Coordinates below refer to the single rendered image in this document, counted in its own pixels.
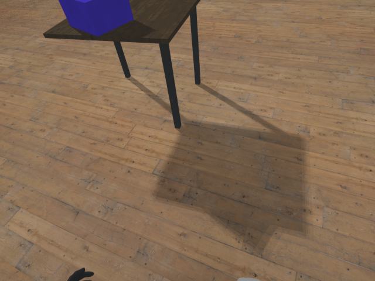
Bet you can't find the carton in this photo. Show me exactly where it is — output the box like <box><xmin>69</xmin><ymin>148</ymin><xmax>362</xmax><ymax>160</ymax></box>
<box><xmin>59</xmin><ymin>0</ymin><xmax>134</xmax><ymax>37</ymax></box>

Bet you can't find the table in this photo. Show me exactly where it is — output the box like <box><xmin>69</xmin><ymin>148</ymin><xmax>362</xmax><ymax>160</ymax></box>
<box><xmin>43</xmin><ymin>0</ymin><xmax>200</xmax><ymax>129</ymax></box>

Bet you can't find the robot left hand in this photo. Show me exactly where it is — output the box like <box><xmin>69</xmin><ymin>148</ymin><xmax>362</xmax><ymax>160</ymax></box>
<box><xmin>67</xmin><ymin>268</ymin><xmax>94</xmax><ymax>281</ymax></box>

